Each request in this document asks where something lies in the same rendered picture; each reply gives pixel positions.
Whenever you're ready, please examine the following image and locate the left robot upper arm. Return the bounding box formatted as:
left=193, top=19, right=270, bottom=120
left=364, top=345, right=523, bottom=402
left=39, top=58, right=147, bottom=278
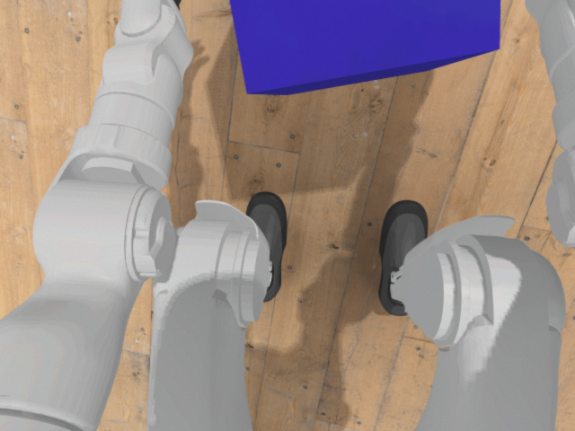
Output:
left=0, top=179, right=176, bottom=431

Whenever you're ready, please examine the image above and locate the right robot forearm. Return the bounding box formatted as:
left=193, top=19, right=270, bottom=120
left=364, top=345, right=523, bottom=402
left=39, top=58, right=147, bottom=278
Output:
left=525, top=0, right=575, bottom=150

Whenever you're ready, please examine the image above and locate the carton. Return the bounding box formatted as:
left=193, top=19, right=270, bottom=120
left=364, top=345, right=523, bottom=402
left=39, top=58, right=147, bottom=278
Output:
left=230, top=0, right=500, bottom=95

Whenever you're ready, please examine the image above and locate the right robot upper arm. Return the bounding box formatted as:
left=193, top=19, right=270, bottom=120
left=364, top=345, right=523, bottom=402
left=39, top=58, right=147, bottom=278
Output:
left=545, top=145, right=575, bottom=247

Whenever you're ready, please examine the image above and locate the left robot thigh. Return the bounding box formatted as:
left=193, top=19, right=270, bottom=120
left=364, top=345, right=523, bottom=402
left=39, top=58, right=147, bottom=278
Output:
left=147, top=219, right=267, bottom=431

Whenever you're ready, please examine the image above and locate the left robot forearm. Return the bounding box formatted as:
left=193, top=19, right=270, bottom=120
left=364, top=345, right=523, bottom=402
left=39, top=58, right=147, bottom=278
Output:
left=32, top=0, right=193, bottom=263

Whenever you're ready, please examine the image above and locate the right robot foot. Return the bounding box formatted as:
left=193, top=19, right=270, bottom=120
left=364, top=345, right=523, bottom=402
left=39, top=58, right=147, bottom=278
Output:
left=378, top=200, right=428, bottom=316

